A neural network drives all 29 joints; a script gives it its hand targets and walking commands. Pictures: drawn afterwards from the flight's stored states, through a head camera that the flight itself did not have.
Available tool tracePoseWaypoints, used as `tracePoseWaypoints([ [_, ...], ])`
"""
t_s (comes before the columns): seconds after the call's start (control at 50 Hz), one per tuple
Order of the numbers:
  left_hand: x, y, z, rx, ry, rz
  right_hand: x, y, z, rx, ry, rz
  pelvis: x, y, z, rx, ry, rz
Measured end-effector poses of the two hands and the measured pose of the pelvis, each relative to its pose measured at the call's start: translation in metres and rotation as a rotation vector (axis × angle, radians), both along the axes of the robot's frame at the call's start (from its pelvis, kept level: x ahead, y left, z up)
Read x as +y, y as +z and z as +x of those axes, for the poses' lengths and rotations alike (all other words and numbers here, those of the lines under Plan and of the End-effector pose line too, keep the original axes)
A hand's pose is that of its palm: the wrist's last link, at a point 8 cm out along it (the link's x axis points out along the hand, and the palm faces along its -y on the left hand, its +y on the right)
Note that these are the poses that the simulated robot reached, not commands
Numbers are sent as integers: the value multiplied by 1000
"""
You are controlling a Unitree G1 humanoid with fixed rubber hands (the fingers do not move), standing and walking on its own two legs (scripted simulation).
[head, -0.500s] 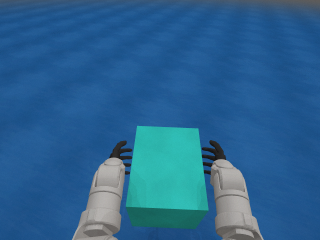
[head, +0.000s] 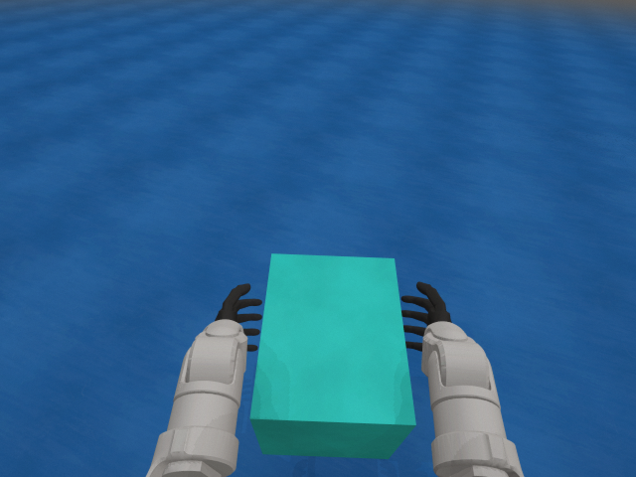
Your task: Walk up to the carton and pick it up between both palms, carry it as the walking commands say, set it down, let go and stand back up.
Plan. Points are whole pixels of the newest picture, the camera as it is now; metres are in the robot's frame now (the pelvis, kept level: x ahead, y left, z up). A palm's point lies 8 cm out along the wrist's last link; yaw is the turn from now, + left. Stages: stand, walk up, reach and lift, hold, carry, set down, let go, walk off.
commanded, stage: reach and lift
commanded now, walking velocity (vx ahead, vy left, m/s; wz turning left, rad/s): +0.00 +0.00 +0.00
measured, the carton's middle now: (329, 355) +0.33 +0.00 -0.03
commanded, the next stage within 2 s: hold in 0.36 s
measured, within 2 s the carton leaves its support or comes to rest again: neither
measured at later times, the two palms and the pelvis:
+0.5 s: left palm (226, 345) +0.28 +0.13 +0.05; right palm (443, 346) +0.28 -0.15 +0.06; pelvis -0.01 +0.00 +0.00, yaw +0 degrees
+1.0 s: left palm (226, 345) +0.28 +0.13 +0.05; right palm (443, 346) +0.28 -0.15 +0.06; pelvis -0.01 +0.00 +0.00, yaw +0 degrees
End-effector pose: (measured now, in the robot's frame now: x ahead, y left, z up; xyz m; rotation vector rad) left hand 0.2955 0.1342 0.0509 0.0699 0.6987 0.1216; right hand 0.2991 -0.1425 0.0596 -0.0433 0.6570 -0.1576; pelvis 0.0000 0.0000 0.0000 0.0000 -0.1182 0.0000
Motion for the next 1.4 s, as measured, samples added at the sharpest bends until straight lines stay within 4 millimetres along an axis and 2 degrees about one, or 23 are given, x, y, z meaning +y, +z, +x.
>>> tracePoseWaypoints([
  [0.62,-3,1,-19,4,-12,0,-4,0,-18,3,13,4,-4,-2,-11,-26,8,0],
  [1.4,-3,0,-15,6,-22,11,-5,-3,-17,5,18,3,-3,-1,-7,-16,1,2],
])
